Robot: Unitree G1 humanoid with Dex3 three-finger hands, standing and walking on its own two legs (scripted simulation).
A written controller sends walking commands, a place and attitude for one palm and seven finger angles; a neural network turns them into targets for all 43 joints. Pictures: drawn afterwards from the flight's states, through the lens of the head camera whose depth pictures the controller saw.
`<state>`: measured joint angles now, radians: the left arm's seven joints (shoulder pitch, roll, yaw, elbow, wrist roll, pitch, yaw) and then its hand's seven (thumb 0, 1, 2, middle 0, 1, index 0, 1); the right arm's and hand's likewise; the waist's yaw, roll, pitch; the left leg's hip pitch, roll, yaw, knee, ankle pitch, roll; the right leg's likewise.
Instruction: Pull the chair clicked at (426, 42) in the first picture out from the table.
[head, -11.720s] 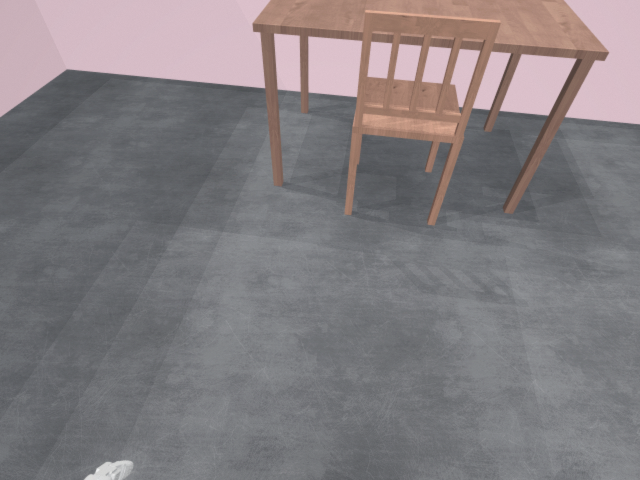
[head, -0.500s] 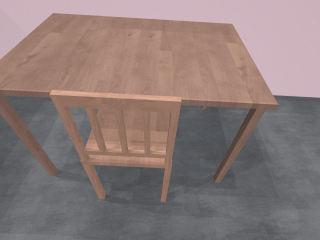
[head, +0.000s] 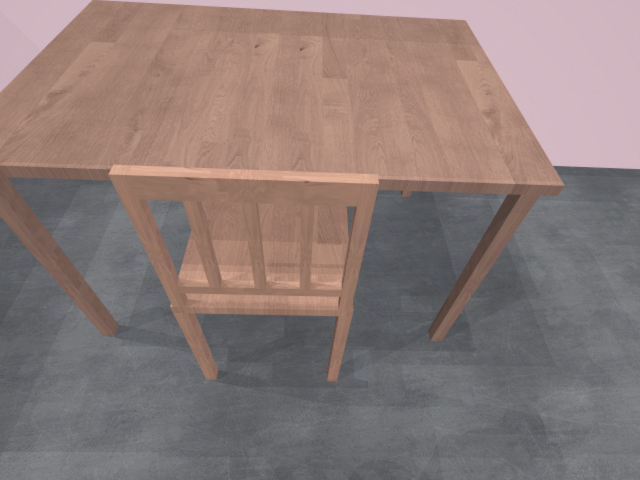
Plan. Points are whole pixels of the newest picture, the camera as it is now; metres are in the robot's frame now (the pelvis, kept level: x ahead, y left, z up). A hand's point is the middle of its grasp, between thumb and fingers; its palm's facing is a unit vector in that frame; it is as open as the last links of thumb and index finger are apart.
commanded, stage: look again from close up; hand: left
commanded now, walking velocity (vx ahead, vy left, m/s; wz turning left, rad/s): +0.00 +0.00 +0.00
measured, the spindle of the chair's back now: (255, 247) +0.51 +0.15 -0.10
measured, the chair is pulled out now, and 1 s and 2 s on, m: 0.00 0.00 0.00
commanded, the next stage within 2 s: shuffle to correct the standing spot in 0.28 s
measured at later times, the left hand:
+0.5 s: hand out of the picture -0.02 +0.12 -0.18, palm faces +0.03 -0.99 -0.16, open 7.4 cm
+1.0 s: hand out of the picture +0.05 +0.09 -0.19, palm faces +0.08 -0.99 -0.13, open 7.4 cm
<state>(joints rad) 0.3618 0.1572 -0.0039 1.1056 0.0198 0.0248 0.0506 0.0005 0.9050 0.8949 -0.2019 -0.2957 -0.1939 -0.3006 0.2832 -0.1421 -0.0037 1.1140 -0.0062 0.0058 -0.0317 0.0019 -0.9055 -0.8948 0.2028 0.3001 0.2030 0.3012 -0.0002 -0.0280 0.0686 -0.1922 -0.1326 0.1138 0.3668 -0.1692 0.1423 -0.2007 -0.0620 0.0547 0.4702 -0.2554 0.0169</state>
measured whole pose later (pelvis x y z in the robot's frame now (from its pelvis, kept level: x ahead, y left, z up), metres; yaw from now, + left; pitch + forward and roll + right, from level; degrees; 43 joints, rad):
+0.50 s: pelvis +0.01 -0.03 +0.00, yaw +0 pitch -1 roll +1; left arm 0.35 0.11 0.00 1.12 0.03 0.01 0.04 0.00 0.90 0.89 -0.20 -0.30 -0.19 -0.30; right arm 0.28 -0.14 -0.01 1.14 -0.01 0.00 -0.03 0.00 -0.91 -0.89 0.20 0.30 0.20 0.30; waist -0.01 -0.01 0.02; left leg -0.20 -0.10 0.10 0.37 -0.18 0.11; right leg -0.20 -0.04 0.03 0.48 -0.27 0.03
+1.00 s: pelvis +0.10 -0.05 -0.01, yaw +0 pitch +0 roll +0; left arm 0.36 0.09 0.01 1.11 0.01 0.01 0.05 0.00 0.90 0.89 -0.21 -0.30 -0.20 -0.30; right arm 0.22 -0.15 -0.01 1.07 -0.01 -0.03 -0.06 0.01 -0.92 -0.90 0.20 0.30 0.20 0.30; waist 0.02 -0.03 0.08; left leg -0.25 -0.02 0.10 0.56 -0.30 0.07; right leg -0.20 -0.01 -0.01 0.70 -0.47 0.01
